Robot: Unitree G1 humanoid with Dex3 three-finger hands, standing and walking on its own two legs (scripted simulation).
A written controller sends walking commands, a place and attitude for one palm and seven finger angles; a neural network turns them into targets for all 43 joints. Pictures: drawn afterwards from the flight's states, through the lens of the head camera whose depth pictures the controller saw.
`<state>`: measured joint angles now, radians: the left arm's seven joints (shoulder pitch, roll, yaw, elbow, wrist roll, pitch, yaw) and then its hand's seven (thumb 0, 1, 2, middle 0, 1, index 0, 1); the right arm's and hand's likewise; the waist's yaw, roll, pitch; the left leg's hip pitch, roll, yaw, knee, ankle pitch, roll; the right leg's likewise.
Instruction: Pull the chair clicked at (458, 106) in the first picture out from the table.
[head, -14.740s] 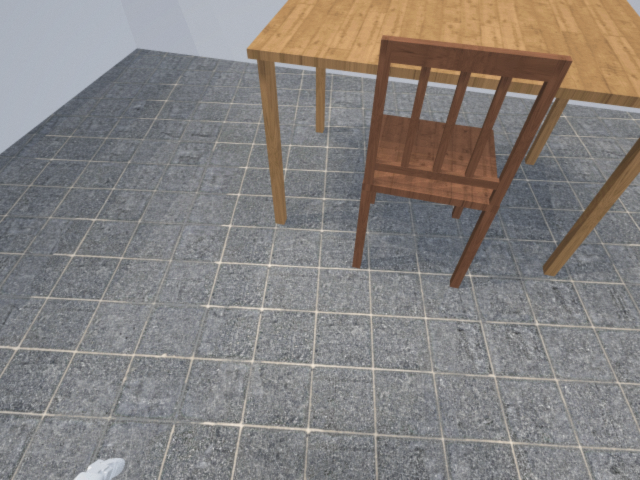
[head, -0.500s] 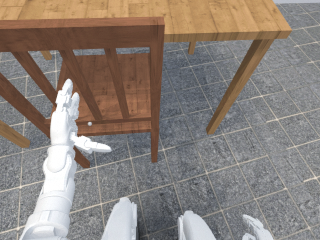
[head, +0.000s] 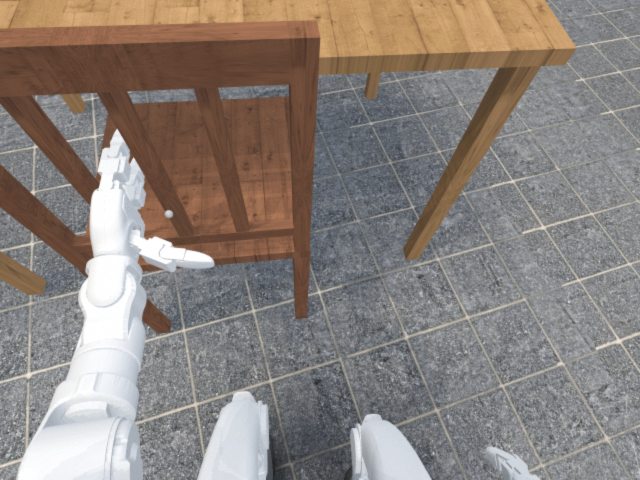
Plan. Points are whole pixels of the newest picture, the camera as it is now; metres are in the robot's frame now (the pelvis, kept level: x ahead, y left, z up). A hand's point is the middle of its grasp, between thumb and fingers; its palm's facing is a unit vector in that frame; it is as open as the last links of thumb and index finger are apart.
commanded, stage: push the fingers through the gap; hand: left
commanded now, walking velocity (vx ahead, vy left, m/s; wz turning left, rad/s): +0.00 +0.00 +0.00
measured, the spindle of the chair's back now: (157, 176) +0.49 +0.21 +0.03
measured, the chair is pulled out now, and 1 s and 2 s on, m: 0.00 0.00 0.02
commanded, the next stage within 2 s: hook a spindle and tug to test in 0.62 s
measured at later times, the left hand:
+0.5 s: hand (166, 196) +0.46 +0.19 +0.03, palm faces +0.12 -0.99 -0.03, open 16.9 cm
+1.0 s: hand (171, 195) +0.46 +0.19 +0.03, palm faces +0.12 -0.99 -0.03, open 16.1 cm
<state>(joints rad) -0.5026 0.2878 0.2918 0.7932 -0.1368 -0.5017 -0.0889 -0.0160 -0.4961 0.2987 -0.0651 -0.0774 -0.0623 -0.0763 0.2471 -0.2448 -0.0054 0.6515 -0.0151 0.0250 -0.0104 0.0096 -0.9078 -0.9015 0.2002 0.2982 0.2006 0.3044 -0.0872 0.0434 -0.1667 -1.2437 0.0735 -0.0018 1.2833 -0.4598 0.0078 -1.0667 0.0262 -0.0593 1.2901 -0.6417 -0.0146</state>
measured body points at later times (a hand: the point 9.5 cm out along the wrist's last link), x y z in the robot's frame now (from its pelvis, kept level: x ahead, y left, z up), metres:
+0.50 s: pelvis +0.00 +0.01 +0.00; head +0.13 +0.02 +0.43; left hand +0.44 +0.25 +0.03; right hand +0.05 -0.26 -0.13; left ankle +0.07 +0.12 -0.61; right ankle -0.02 -0.12 -0.61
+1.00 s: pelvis +0.00 +0.01 +0.00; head +0.14 +0.02 +0.43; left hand +0.45 +0.24 +0.03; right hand +0.07 -0.26 -0.12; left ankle +0.07 +0.12 -0.61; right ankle -0.02 -0.12 -0.61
